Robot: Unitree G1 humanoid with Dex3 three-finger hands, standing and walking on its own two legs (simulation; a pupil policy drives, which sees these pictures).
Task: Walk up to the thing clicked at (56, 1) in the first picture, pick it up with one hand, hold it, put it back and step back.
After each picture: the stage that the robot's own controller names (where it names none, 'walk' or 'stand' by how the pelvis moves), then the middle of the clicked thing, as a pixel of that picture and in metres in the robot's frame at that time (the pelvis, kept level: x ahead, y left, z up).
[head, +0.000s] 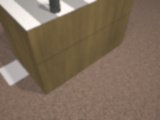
stand; out of the picture +0.94 +0.19 +0.07
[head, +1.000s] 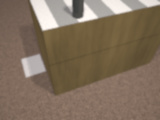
rise first; out of the picture +0.89 +0.09 +0.08
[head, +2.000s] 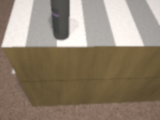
rise first; (60, 11) +0.57 +0.16 +0.09
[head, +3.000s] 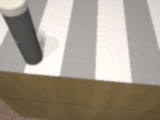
walk; (25, 35) +0.43 +0.22 +0.10
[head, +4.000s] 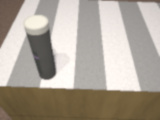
stand; (42, 51) +0.42 +0.16 +0.08
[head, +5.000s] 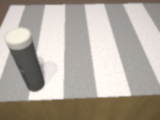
stand; (28, 64) +0.38 +0.20 +0.07
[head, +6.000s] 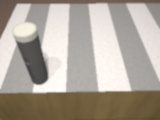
stand; (33, 57) +0.41 +0.19 +0.07
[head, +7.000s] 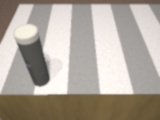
stand; (34, 59) +0.41 +0.19 +0.07
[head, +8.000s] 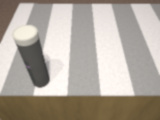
stand; (34, 60) +0.40 +0.19 +0.07
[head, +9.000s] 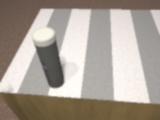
rise first; (50, 61) +0.40 +0.16 +0.07
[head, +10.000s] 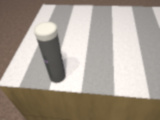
go down; (52, 56) +0.42 +0.16 +0.07
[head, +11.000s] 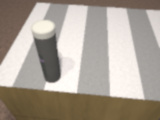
go down; (48, 55) +0.42 +0.15 +0.08
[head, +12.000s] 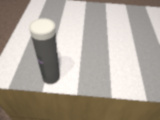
go down; (47, 56) +0.41 +0.14 +0.08
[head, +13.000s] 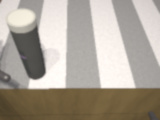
close in; (30, 50) +0.41 +0.15 +0.09
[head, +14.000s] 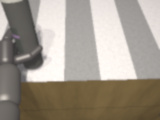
close; (24, 32) +0.46 +0.17 +0.12
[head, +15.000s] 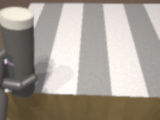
lift; (20, 58) +0.33 +0.18 +0.18
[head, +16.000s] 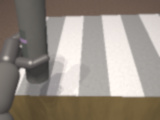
lift; (34, 39) +0.35 +0.14 +0.24
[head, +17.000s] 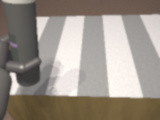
hold; (24, 41) +0.33 +0.17 +0.25
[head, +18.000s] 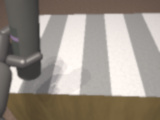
hold; (25, 35) +0.33 +0.16 +0.26
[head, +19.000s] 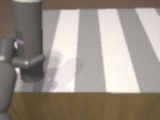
crouch; (29, 39) +0.36 +0.16 +0.22
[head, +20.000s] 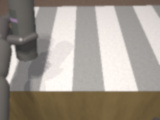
lower; (23, 19) +0.44 +0.18 +0.23
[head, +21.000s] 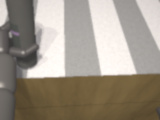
lower; (23, 30) +0.46 +0.17 +0.13
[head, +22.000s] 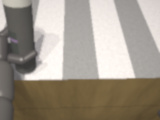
lower; (22, 36) +0.44 +0.17 +0.13
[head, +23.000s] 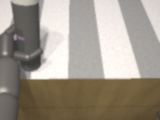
lower; (28, 34) +0.45 +0.16 +0.13
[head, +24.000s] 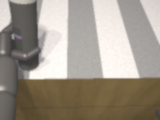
lower; (26, 33) +0.45 +0.17 +0.13
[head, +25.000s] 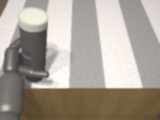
withdraw; (34, 51) +0.39 +0.15 +0.12
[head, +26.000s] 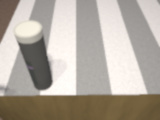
sink last; (37, 60) +0.38 +0.16 +0.10
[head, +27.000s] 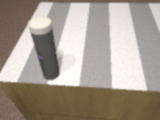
stand; (46, 52) +0.43 +0.17 +0.09
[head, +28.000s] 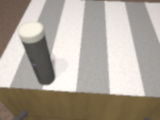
stand; (39, 58) +0.40 +0.17 +0.08
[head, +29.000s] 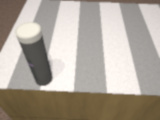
stand; (37, 58) +0.40 +0.18 +0.07
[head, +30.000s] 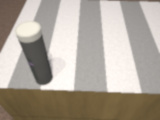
stand; (37, 57) +0.40 +0.18 +0.08
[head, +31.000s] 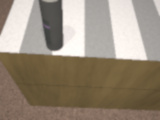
walk; (52, 21) +0.51 +0.12 +0.08
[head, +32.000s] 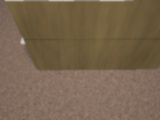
walk; out of the picture +0.83 +0.20 +0.10
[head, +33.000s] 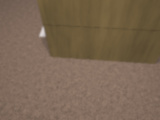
stand; out of the picture +1.14 +0.16 +0.09
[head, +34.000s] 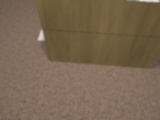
stand; out of the picture +1.13 +0.13 +0.07
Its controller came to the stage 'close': yes
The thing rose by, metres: 0.22
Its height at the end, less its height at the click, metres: +0.00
